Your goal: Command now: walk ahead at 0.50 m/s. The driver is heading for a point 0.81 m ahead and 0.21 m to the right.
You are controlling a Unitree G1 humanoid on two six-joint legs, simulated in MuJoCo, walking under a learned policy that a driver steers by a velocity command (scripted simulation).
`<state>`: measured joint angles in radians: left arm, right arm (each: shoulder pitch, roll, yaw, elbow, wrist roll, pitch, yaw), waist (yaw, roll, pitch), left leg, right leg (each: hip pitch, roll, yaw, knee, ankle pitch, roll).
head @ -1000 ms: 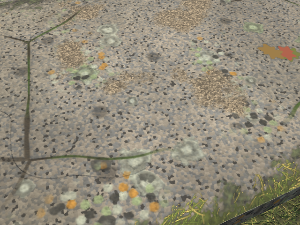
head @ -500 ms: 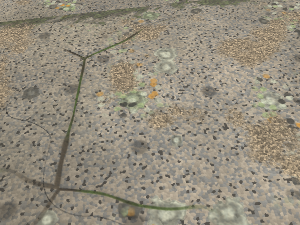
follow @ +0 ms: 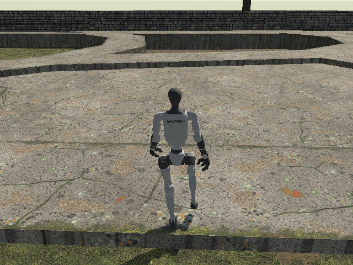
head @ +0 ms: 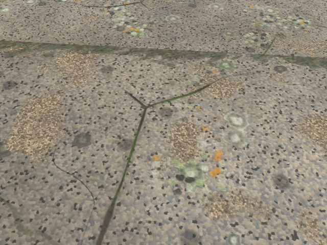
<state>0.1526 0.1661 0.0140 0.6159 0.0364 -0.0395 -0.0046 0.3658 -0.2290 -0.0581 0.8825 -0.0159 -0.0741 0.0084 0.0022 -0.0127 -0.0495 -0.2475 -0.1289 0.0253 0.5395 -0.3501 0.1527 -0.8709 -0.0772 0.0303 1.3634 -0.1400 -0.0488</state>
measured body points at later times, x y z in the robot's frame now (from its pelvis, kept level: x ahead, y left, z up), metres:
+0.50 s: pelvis +0.30 -0.04 +0.01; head +0.32 -0.05 +0.46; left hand +0.39 +0.23 -0.11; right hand +0.42 -0.30 -0.08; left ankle +0.38 +0.12 -0.65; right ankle +0.26 -0.07 -0.73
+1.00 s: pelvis +0.57 -0.06 +0.02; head +0.60 -0.06 +0.47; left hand +0.84 +0.10 -0.09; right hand +0.49 -0.33 -0.09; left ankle +0.61 +0.04 -0.73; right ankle +0.55 -0.19 -0.64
